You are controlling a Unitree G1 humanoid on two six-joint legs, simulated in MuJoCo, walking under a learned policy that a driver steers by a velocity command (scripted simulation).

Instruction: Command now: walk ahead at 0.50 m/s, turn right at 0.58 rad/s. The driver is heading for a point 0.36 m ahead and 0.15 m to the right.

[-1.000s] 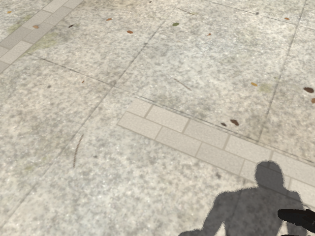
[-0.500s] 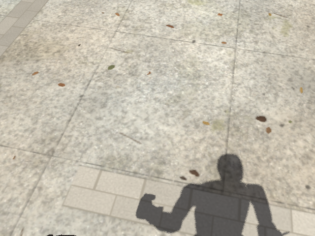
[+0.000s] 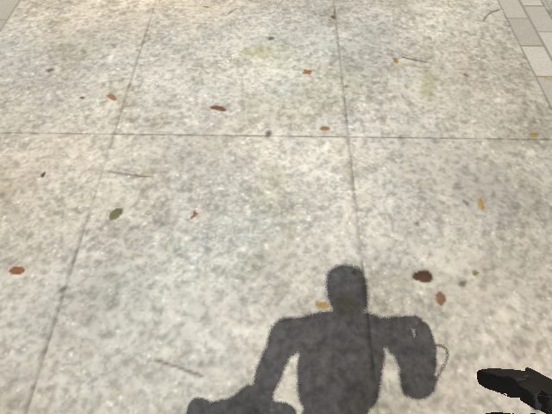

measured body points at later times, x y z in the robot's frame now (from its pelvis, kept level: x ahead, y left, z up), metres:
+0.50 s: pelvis +0.25 -0.05 +0.00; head +0.29 -0.06 +0.44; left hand +0.55 +0.11 -0.07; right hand +0.17 -0.33 -0.13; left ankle +0.11 +0.13 -0.71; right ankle +0.34 -0.17 -0.73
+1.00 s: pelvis +0.36 -0.07 +0.01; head +0.37 -0.06 +0.46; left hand +0.56 +0.12 -0.11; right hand +0.39 -0.35 -0.10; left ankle +0.43 +0.05 -0.72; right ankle +0.34 -0.17 -0.72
